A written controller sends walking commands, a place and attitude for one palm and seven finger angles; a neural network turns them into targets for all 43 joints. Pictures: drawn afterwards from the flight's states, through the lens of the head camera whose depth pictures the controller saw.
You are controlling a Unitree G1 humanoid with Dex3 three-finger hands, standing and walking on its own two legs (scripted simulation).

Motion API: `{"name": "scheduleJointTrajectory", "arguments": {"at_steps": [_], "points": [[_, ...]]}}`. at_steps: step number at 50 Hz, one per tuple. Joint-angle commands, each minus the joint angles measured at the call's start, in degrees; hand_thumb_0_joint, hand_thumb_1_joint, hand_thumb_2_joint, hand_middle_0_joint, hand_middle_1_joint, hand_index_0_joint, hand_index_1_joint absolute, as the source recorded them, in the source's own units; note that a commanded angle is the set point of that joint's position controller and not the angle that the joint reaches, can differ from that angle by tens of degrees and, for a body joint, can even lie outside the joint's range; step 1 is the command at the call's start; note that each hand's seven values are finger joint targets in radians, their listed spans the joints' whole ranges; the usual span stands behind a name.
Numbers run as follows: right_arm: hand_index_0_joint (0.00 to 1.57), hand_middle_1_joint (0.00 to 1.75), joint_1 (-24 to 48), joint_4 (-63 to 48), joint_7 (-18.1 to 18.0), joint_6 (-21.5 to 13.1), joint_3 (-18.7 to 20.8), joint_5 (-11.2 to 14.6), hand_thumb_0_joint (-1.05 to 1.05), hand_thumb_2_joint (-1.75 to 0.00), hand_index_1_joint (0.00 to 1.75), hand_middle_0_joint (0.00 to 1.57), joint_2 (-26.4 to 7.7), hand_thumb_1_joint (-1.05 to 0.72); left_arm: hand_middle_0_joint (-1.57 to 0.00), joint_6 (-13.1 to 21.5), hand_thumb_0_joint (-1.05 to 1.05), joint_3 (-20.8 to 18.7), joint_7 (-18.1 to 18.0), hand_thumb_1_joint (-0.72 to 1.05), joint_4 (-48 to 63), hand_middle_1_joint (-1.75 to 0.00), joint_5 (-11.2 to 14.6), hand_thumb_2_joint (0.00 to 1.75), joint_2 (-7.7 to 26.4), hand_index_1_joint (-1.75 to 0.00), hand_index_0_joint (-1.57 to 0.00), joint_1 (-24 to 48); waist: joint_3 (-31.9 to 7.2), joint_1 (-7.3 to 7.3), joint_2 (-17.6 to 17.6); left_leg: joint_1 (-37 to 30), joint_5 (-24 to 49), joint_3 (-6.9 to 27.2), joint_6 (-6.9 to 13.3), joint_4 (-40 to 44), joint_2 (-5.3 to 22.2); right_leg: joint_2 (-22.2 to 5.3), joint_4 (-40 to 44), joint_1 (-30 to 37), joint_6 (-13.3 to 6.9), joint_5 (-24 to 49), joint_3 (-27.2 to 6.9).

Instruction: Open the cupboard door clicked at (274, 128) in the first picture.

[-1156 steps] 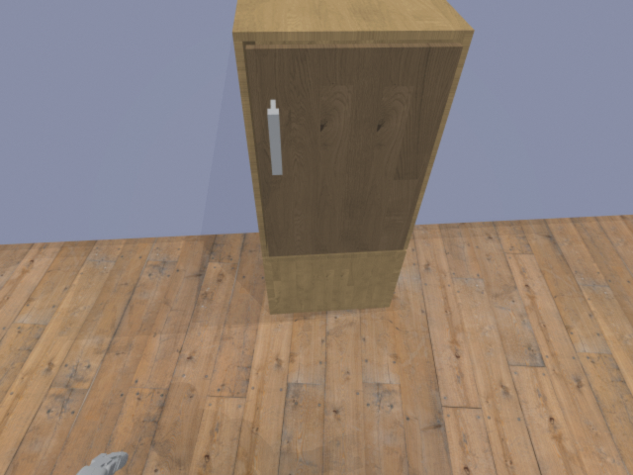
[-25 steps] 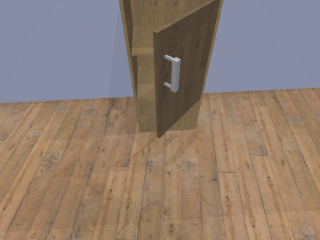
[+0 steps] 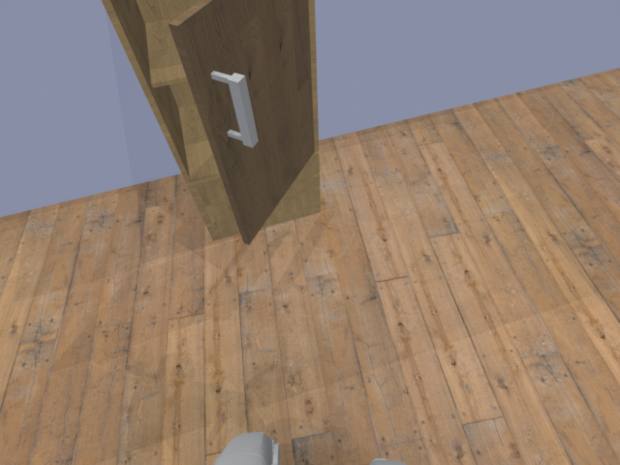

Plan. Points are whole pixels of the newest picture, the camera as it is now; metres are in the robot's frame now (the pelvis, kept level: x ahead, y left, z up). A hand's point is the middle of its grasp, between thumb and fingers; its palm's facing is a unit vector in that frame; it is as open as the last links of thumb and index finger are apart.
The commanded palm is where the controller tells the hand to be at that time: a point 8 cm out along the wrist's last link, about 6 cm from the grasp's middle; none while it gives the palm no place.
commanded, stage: walk to a spot facing it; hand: left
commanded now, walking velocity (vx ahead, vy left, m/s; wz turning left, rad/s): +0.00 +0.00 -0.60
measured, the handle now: (234, 110) +0.68 +0.19 +0.03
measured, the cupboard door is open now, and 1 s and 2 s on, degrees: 46 46 46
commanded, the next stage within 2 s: none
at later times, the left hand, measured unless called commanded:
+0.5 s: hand (201, 427) +0.17 +0.19 -0.16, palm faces -0.27 -0.93 -0.26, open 7.4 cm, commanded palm none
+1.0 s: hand (284, 344) +0.30 +0.08 -0.15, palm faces -0.60 -0.78 -0.16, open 7.4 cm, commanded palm none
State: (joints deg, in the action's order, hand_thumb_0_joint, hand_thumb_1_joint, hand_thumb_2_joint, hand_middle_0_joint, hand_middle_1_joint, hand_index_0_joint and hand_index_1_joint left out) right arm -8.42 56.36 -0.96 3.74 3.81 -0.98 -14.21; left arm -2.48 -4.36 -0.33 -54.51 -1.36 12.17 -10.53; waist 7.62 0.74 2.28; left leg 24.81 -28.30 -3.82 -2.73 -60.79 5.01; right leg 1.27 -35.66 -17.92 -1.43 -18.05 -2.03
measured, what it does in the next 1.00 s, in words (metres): steps on the spot, turning right: left foot, then right foot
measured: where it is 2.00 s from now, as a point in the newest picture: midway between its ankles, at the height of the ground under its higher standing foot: (439, 403)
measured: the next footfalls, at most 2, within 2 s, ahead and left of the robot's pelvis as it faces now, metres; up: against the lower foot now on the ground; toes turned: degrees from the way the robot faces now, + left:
left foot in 0.22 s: +0.06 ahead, +0.16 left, +0.00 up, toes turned -7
right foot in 0.50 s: +0.00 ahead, -0.13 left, +0.00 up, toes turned -19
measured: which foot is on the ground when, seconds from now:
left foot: up 0.00-0.20, down 0.22-0.50, up 0.52-0.76, down 0.78-1.00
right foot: down 0.00-0.20, up 0.22-0.48, down 0.50-0.78, up 0.80-1.00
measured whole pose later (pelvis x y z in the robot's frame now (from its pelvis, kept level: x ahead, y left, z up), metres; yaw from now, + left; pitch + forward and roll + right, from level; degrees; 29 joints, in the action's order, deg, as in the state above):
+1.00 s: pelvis +0.09 -0.01 +0.02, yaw -37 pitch +2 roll -3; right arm -21.3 54.7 -0.7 -2.6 1.0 -2.5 -11.8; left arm -2.5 -4.8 4.2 -51.7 -1.5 14.6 -5.9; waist 4.3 -1.2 -0.7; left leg 7.3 -17.2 -10.2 -1.7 -23.0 7.6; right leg -3.4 -57.3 -32.5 1.3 -17.5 3.0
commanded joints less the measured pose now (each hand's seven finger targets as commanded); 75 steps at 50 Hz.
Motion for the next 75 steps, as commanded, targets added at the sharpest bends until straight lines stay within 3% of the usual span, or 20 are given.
{"name": "scheduleJointTrajectory", "arguments": {"at_steps": [1,8,10,11,16,22,23,25,36,37,39,40,46,53,56,58,59,64,72,75], "points": [[0.2,0.3,1.7,-6.6,-0.6,-2.4,0.6,0.5,0.0,-0.9,0.3,0.2,-3.3,-0.9,-0.2,1.5,0.0,-2.7,-1.2,0.9,4.1,-0.3,-0.3,0.9,12.2,-0.3,-0.2,-2.0,-10.8,0.22,-10.6,3.5,1.8,3.3,-0.9,2.1,-0.8,-13.9,13.8,9.4,-10.4,28.3,-19.1],[0.2,0.3,-4.2,-6.0,-1.5,-3.5,0.5,1.1,0.0,-0.9,0.3,0.2,-3.8,-0.9,-0.2,0.4,0.0,-2.9,-0.3,0.9,4.8,-0.3,0.1,0.9,12.1,-0.3,-0.2,0.6,-11.5,-2.85,-10.6,-16.1,13.8,2.2,0.2,33.6,-3.7,-8.5,8.6,-0.1,-4.7,22.6,-19.6],[0.2,0.3,-6.6,-6.3,-2.1,-4.5,2.2,-0.4,0.0,-0.9,0.3,0.2,-13.2,-0.9,-0.2,0.1,0.0,-1.4,0.8,0.9,7.2,-0.3,1.1,0.9,6.3,-0.3,-0.2,1.0,-10.8,-3.71,14.7,-25.9,18.2,25.5,8.2,46.4,18.6,3.2,-10.0,-17.4,2.2,-8.5,-5.5],[0.2,0.3,-7.1,-6.5,-2.5,-4.3,2.3,-0.8,0.0,-0.9,0.3,0.2,-14.3,-0.9,-0.2,0.2,0.0,-1.7,1.0,0.9,8.0,-0.3,0.5,0.9,8.2,-0.3,-0.2,3.7,-9.1,-4.48,13.1,-20.3,25.3,27.9,13.5,46.2,24.6,1.2,-22.4,-17.2,3.4,-17.5,-2.7],[0.2,0.3,-0.9,-9.0,-2.2,-4.3,0.8,-1.4,0.0,-0.9,0.3,0.2,-9.3,-0.9,-0.2,-0.3,0.0,-1.6,2.5,0.9,7.3,-0.3,0.4,0.9,6.6,-0.3,-0.2,2.4,-8.0,-0.32,11.7,-16.9,45.5,5.7,9.6,37.8,12.3,-2.0,-25.4,-12.9,4.6,-10.8,1.8],[0.2,0.3,-3.6,-8.2,-1.3,-3.6,2.0,-0.8,0.0,-0.9,0.3,0.2,-12.2,-0.9,-0.2,0.5,0.0,-1.2,3.0,0.9,7.3,-0.3,0.5,0.9,7.0,-0.3,-0.2,0.7,-11.1,-0.19,8.8,-14.6,37.2,0.8,5.7,30.5,12.0,0.1,1.5,4.1,2.5,0.3,8.0],[0.2,0.3,-2.3,-8.9,-1.1,-3.5,2.0,-0.4,0.0,-0.9,0.3,0.2,-11.6,-0.9,-0.2,0.8,0.0,-1.8,2.7,0.9,6.2,-0.3,0.4,0.9,9.0,-0.3,-0.2,-3.4,-11.9,2.09,4.2,-9.5,30.8,-1.0,3.4,24.1,10.1,-1.3,9.2,11.9,1.4,8.4,5.7],[0.2,0.3,2.1,-13.0,-0.8,-3.1,0.4,0.6,0.0,-0.9,0.3,0.2,-5.5,-0.9,-0.2,1.5,0.0,-3.8,0.8,0.9,4.6,-0.3,0.0,0.9,20.0,-0.3,-0.2,-9.3,-12.0,5.89,-21.7,9.4,-11.0,-2.3,-1.4,0.0,-1.6,-24.0,16.1,18.8,-10.8,38.5,-26.6],[0.2,0.3,-6.3,-8.3,0.2,-4.3,0.2,0.2,0.0,-0.9,0.3,0.2,-4.2,-0.9,-0.2,1.4,0.0,-2.6,0.8,0.9,6.7,-0.3,-0.1,0.9,14.3,-0.3,-0.2,1.9,-9.4,-2.52,-11.5,-13.9,8.5,-2.2,-1.1,27.3,-4.2,-9.4,13.4,-2.3,-7.2,-4.6,-18.1],[0.2,0.3,-10.6,-6.7,-0.2,-4.9,0.5,0.2,0.0,-0.9,0.3,0.2,-6.1,-0.9,-0.2,1.4,0.0,-2.1,1.2,0.9,7.2,-0.3,0.1,0.9,12.2,-0.3,-0.2,3.5,-8.6,-4.99,-7.0,-23.7,8.9,-1.0,-0.5,34.6,-2.5,-6.6,9.7,-11.4,-4.9,-11.3,-15.9],[0.2,0.3,-19.9,-5.1,-1.2,-6.0,2.5,-1.5,0.0,-0.9,0.3,0.2,-16.0,-0.9,-0.2,1.5,0.0,-0.6,2.1,0.9,11.3,-0.3,0.5,0.9,6.6,-0.3,-0.2,7.7,-8.1,-8.71,20.3,-28.6,-13.8,34.0,9.2,51.8,24.9,1.8,-20.9,-28.1,1.6,-19.6,0.5],[0.2,0.3,-18.4,-5.3,-1.4,-6.1,2.1,-1.4,0.0,-0.9,0.3,0.2,-16.1,-0.9,-0.2,1.8,0.0,-1.2,2.8,0.9,12.3,-0.3,0.1,0.9,8.5,-0.3,-0.2,11.5,-4.1,-8.17,10.5,-22.2,-13.8,34.9,12.8,54.3,27.5,-3.2,-26.7,-28.1,1.6,-14.9,-3.4],[0.2,0.3,-13.9,-5.0,-0.9,-7.8,-0.3,-1.2,0.0,-0.9,0.3,0.2,-8.3,-0.9,-0.2,1.8,0.0,-0.3,5.2,0.9,8.4,-0.3,-0.3,0.9,3.5,-0.3,-0.2,8.4,-4.6,-2.79,8.0,-21.2,20.0,3.2,6.8,47.7,12.7,-5.4,-25.2,-21.8,2.9,1.3,4.3],[0.2,0.3,-18.6,-2.1,-0.4,-7.4,0.0,-1.6,0.0,-0.9,0.3,0.2,-8.8,-0.9,-0.2,2.1,0.0,0.5,5.3,0.9,9.1,-0.3,-0.1,0.9,3.3,-0.3,-0.2,14.6,-5.1,-4.77,7.1,-22.3,30.9,-5.6,6.3,43.7,15.1,-3.1,-4.6,-10.0,1.0,0.8,10.5],[0.2,0.3,-15.3,-2.5,-0.1,-7.1,-0.2,-0.9,0.0,-0.9,0.3,0.2,-9.4,-0.9,-0.2,2.9,0.0,-0.7,4.5,0.9,4.9,-0.3,-0.3,0.9,6.5,-0.3,-0.2,1.1,-10.0,2.83,3.8,-14.4,42.9,-10.4,3.7,24.5,12.6,0.8,4.2,13.5,-2.6,2.5,12.1],[0.2,0.3,-9.2,-8.0,0.6,-7.6,-1.5,1.2,0.0,-0.9,0.3,0.2,-3.6,-0.9,-0.2,4.0,0.0,-4.1,2.5,0.9,0.1,-0.3,0.1,0.9,19.3,-0.3,-0.2,-17.8,-20.7,10.28,-20.9,16.8,-7.0,-10.1,-1.5,-11.4,-0.4,-26.1,16.8,39.7,-13.5,4.6,-30.9],[0.2,0.3,-4.9,-8.8,0.2,-7.3,-0.7,0.9,0.0,-0.9,0.3,0.2,-6.3,-0.9,-0.2,3.6,0.0,-4.2,1.4,0.9,0.0,-0.3,1.1,0.9,18.8,-0.3,-0.2,-16.2,-15.8,9.34,-13.4,20.6,-5.4,1.1,0.0,-16.7,2.2,-26.0,19.1,33.6,-14.7,6.3,-31.1],[0.2,0.3,-7.9,-5.1,0.8,-5.5,-0.3,-0.5,0.0,-0.9,0.3,0.2,-2.8,-0.9,-0.2,5.1,0.0,-1.5,0.4,0.9,4.0,-0.3,0.0,0.9,10.0,-0.3,-0.2,0.3,-6.4,-1.9,-10.6,6.3,6.4,1.9,-1.7,-1.7,5.2,-15.9,20.9,5.4,-10.2,15.7,-9.3],[0.2,0.3,-1.6,-7.0,2.1,-6.7,-0.1,-0.3,0.0,-0.9,0.3,0.2,-1.7,-0.9,-0.2,6.0,0.0,-1.9,1.3,0.9,0.8,-0.3,0.2,0.9,10.6,-0.3,-0.2,-3.5,-5.3,-1.02,-9.3,-3.5,16.6,-1.3,-0.9,24.0,-0.1,-12.6,19.8,4.6,-8.4,6.9,-9.2],[0.2,0.3,-14.4,-2.7,0.8,-8.0,1.5,-0.8,0.0,-0.9,0.3,0.2,-7.4,-0.9,-0.2,5.8,0.0,-1.5,1.4,0.9,1.0,-0.3,0.5,0.9,7.3,-0.3,-0.2,-2.8,-10.8,-7.31,2.5,-26.6,13.7,4.5,2.2,34.9,3.4,-6.1,-0.1,-5.0,-4.1,9.5,-3.9]]}}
